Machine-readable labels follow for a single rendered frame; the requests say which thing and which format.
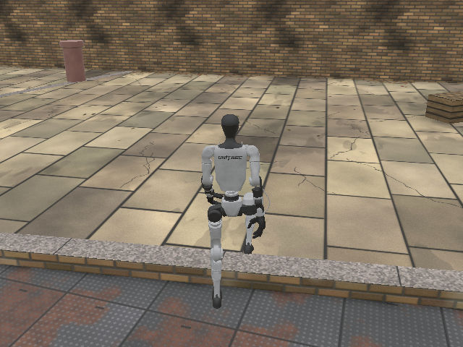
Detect robot torso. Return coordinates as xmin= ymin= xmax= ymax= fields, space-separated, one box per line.
xmin=214 ymin=142 xmax=247 ymax=217

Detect robot right upper arm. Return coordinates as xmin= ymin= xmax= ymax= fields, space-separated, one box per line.
xmin=245 ymin=145 xmax=260 ymax=187

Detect robot left hand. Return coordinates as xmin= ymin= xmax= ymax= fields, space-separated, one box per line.
xmin=206 ymin=191 xmax=224 ymax=205

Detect robot left forearm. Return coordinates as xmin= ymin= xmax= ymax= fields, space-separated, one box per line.
xmin=201 ymin=176 xmax=214 ymax=197

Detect robot left shin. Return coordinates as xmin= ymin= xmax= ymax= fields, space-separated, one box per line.
xmin=211 ymin=248 xmax=221 ymax=298

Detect robot right hand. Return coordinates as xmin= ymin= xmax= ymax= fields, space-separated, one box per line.
xmin=247 ymin=216 xmax=266 ymax=239

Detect robot left upper arm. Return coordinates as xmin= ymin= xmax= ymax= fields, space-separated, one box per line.
xmin=202 ymin=145 xmax=215 ymax=185

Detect robot right forearm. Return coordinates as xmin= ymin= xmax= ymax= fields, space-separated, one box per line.
xmin=252 ymin=176 xmax=265 ymax=217

